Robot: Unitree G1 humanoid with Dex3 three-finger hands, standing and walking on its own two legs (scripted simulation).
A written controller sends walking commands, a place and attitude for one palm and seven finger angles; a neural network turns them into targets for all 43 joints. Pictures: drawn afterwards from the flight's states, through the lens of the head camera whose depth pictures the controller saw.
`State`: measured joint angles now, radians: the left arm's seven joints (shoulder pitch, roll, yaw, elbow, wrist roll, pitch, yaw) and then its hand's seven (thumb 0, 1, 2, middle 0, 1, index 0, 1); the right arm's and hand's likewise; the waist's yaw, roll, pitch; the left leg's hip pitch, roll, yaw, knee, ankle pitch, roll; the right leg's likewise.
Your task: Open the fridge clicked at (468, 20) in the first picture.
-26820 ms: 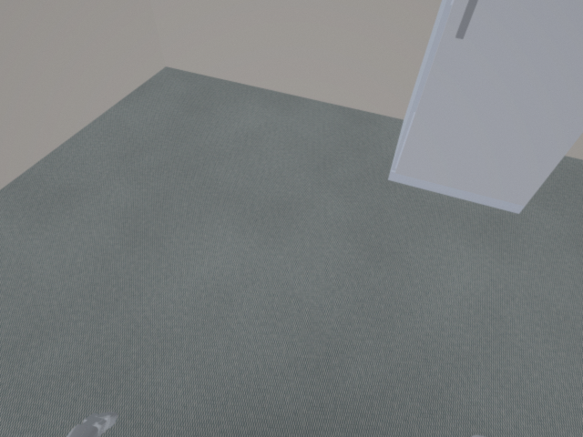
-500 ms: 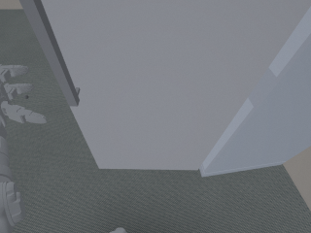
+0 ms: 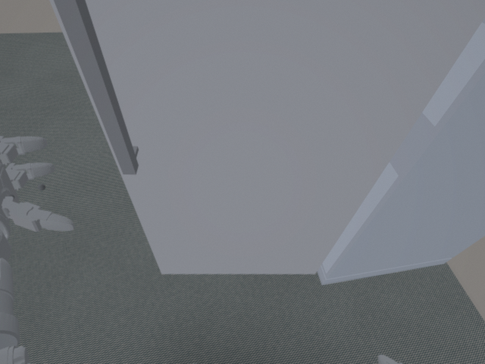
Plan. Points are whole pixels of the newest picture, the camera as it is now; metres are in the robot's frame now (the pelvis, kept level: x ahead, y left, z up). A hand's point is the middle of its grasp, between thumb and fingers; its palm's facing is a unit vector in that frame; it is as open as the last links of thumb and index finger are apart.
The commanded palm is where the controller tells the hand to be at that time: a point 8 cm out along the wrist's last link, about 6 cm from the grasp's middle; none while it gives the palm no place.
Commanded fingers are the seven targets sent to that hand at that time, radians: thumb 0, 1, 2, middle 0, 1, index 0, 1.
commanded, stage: slip the hand off the handle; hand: left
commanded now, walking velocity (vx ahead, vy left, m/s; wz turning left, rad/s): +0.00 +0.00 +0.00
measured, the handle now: (92, 42) +0.48 +0.24 +0.26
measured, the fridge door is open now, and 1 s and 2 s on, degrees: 81 81 81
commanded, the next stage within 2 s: draw the hand back to the body in 0.28 s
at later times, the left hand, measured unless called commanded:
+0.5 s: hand (26, 219) +0.28 +0.30 +0.12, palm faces +0.22 -0.97 -0.03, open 14.7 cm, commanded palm +0.25 +0.35 +0.12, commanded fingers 0.00 -0.55 0.20 -0.25 -1.15 -0.25 -1.15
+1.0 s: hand (14, 246) +0.24 +0.29 +0.13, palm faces +0.30 -0.94 -0.17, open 14.2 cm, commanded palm +0.18 +0.32 +0.16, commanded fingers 0.00 -0.15 0.39 -0.24 -0.92 -0.24 -0.92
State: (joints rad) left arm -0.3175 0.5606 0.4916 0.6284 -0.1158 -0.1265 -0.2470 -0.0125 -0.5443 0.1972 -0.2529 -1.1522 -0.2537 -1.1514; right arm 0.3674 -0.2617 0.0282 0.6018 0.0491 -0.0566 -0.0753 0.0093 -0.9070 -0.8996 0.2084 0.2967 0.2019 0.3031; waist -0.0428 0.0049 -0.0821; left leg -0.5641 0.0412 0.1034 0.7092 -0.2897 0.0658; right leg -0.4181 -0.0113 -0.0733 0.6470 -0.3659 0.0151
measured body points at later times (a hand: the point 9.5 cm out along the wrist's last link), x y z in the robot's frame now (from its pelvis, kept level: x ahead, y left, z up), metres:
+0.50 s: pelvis -0.02 -0.02 +0.01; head +0.00 -0.01 +0.45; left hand +0.27 +0.36 +0.13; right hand +0.16 -0.25 -0.07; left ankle +0.04 +0.08 -0.72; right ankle -0.03 -0.13 -0.72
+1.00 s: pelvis -0.01 -0.03 +0.01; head -0.02 -0.02 +0.46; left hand +0.22 +0.34 +0.15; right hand +0.17 -0.26 -0.05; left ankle +0.04 +0.08 -0.72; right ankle -0.03 -0.13 -0.72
